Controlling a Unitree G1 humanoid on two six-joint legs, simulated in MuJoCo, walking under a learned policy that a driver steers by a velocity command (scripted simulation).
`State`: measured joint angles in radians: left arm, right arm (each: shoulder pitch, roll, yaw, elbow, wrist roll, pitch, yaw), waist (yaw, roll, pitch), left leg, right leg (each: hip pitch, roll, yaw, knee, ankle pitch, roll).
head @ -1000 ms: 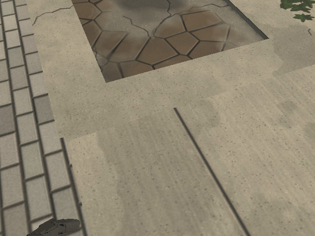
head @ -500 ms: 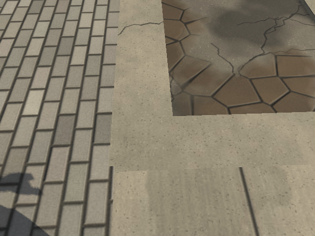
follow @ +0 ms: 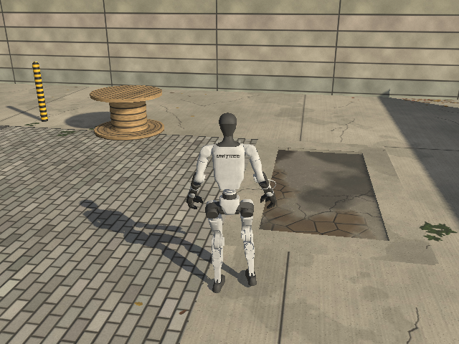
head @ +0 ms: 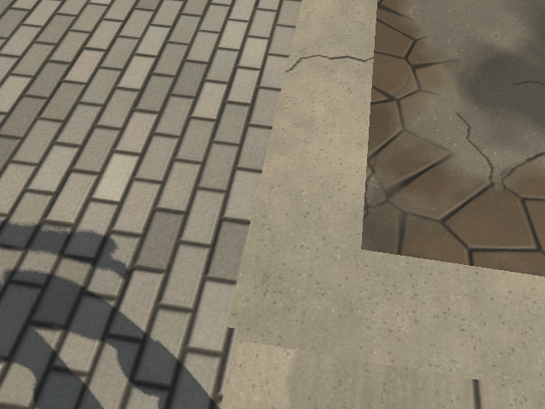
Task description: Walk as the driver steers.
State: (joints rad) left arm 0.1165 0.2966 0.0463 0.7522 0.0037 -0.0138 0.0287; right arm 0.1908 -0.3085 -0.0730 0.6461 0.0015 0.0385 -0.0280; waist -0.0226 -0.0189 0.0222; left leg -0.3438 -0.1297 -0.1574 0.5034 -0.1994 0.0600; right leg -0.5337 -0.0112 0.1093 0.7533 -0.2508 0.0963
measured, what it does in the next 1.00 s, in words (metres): steps on the spot: right foot, then left foot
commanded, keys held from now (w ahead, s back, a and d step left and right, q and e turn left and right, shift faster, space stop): no key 1.00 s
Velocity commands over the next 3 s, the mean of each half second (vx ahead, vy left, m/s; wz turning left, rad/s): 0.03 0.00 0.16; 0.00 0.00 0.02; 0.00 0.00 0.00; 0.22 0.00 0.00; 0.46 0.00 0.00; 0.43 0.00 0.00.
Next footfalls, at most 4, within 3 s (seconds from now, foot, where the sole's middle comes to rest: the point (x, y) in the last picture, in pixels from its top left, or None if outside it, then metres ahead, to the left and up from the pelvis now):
0.06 right None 0.11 -0.15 -0.77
0.36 left None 0.04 0.12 -0.77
2.28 left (219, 406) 0.46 0.13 -0.77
2.82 right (303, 280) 0.80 -0.09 -0.77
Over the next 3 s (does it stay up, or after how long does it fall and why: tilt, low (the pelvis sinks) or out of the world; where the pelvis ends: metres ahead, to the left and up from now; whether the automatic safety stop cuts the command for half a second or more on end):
stays up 0.69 -0.01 0.00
